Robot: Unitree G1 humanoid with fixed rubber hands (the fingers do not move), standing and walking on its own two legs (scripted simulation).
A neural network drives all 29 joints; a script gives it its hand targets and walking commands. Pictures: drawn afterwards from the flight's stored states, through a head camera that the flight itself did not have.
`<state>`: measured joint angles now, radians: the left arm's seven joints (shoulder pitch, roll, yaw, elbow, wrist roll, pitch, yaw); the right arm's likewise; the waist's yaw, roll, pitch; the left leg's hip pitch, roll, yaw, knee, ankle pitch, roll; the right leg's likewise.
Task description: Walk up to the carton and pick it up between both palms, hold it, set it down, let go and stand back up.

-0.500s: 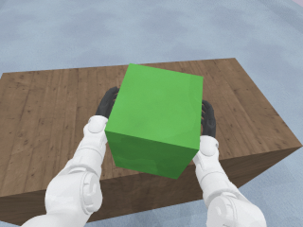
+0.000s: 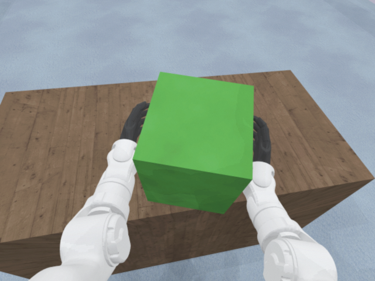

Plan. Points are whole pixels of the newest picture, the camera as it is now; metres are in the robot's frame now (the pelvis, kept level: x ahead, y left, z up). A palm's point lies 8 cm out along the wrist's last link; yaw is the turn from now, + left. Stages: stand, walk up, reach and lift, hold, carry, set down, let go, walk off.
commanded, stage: reach and lift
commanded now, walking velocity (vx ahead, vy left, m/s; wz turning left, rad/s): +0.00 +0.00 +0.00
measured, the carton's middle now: (194, 149) +0.39 -0.02 +0.04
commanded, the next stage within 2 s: none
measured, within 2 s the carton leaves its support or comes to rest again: neither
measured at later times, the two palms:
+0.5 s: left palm (121, 120) +0.39 +0.13 +0.14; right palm (269, 131) +0.36 -0.16 +0.14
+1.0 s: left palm (112, 110) +0.38 +0.14 +0.18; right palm (272, 112) +0.37 -0.15 +0.18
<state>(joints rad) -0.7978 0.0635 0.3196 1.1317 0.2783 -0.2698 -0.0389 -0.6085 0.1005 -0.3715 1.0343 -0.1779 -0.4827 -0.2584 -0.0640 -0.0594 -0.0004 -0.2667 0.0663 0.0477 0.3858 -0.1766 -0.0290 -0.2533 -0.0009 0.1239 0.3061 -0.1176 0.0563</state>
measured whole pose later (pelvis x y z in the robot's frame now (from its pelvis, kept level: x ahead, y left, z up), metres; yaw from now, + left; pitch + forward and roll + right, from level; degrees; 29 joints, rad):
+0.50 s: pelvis -0.01 +0.00 +0.00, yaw +0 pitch -4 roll -1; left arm -0.76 0.03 0.26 0.76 0.28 0.25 0.00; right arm -0.69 -0.01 -0.16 0.89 0.05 -0.03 -0.21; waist -0.06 -0.06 -0.01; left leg -0.12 0.07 0.05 0.38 -0.18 -0.03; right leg -0.11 0.00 0.12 0.30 -0.12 0.06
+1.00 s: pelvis -0.01 +0.00 +0.00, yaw +0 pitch -7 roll -1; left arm -0.76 0.00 0.26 0.51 0.28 0.59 0.04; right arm -0.79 -0.05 -0.12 0.85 0.15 0.18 -0.18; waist -0.06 -0.06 -0.01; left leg -0.06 0.07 0.05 0.38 -0.19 -0.03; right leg -0.05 0.00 0.12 0.30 -0.13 0.05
